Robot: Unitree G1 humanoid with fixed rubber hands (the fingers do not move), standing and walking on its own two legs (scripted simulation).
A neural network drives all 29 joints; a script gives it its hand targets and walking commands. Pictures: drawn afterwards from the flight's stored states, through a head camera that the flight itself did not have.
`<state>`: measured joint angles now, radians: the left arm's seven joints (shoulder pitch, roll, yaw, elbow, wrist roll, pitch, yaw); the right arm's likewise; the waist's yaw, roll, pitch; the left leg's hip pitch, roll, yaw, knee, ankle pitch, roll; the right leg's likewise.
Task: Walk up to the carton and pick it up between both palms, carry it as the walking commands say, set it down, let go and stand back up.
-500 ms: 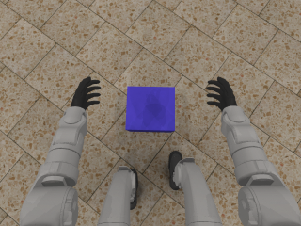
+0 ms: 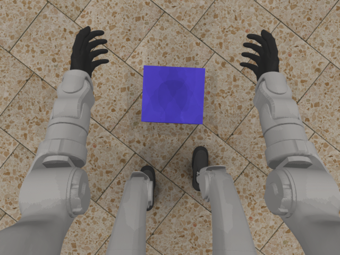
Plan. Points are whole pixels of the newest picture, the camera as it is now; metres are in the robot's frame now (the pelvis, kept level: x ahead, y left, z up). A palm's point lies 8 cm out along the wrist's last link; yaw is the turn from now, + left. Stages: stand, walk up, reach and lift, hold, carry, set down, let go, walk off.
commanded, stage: reach and lift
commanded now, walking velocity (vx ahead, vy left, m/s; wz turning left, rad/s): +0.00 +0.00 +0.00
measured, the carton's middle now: (172, 97) +0.48 +0.00 -0.57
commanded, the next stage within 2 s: none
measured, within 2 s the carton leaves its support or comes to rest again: neither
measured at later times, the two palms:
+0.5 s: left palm (111, 83) +0.49 +0.18 -0.30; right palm (244, 82) +0.49 -0.21 -0.30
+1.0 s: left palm (123, 92) +0.48 +0.17 -0.42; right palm (229, 93) +0.48 -0.20 -0.42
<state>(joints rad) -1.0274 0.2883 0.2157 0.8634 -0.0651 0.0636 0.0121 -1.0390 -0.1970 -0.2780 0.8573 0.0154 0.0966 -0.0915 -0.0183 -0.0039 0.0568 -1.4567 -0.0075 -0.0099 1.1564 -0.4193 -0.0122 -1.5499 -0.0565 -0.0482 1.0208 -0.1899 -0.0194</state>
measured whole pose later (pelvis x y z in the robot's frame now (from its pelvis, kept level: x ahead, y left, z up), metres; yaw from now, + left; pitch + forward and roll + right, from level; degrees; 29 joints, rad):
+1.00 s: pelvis -0.06 -0.01 -0.24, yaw +0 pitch +31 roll +0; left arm -1.43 0.38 0.22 1.01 -0.19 0.12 0.08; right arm -1.53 -0.37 -0.06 1.15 0.22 0.12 -0.17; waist -0.02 0.01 0.52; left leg -2.00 -0.01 -0.04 2.12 -0.66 -0.04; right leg -2.14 -0.07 -0.05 1.93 -0.34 -0.06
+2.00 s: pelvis -0.05 +0.00 -0.29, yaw -1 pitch +34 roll -1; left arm -1.52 0.39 0.10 1.15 -0.21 0.03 0.08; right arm -1.70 -0.34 0.04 1.39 0.35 0.00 -0.12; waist -0.02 -0.02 0.52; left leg -2.19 -0.01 -0.05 2.30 -0.70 -0.04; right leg -2.34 -0.07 -0.04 2.09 -0.34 -0.06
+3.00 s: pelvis -0.06 +0.00 -0.30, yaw +0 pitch +32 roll -1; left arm -1.53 0.36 0.09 1.07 -0.21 0.15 0.11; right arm -1.68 -0.39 0.05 1.30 0.34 0.11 -0.12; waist -0.02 -0.01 0.52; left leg -2.20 -0.04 -0.05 2.31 -0.68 -0.04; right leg -2.33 -0.07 -0.04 2.11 -0.33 -0.05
